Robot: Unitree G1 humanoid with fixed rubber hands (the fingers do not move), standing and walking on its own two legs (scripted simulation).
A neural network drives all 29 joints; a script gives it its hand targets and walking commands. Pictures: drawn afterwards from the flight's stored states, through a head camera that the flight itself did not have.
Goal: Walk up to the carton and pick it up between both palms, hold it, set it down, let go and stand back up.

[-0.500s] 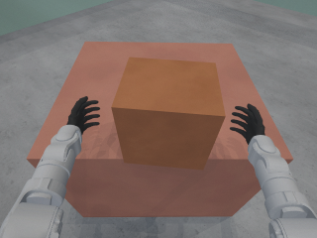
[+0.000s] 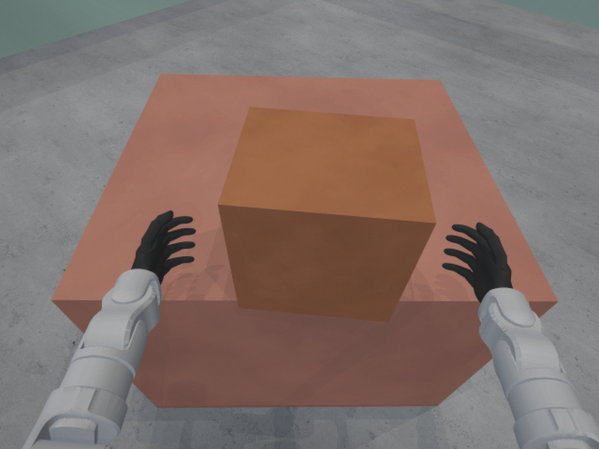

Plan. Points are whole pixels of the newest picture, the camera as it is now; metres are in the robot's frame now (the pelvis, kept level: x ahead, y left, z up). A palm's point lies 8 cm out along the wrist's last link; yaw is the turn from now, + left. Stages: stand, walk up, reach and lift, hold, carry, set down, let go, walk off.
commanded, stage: set down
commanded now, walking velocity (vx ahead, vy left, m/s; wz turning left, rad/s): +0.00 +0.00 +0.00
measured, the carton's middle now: (321, 218) +0.46 -0.04 +0.03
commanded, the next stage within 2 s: none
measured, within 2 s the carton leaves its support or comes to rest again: neither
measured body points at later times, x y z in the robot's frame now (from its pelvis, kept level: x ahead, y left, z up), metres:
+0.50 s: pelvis +0.04 +0.01 +0.00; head +0.04 +0.01 +0.45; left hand +0.31 +0.22 +0.02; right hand +0.29 -0.25 +0.02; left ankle +0.01 +0.12 -0.75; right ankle +0.03 -0.12 -0.75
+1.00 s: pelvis +0.03 +0.01 +0.00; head +0.02 +0.02 +0.45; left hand +0.25 +0.23 -0.03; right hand +0.22 -0.24 -0.03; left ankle +0.01 +0.12 -0.75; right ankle +0.03 -0.12 -0.75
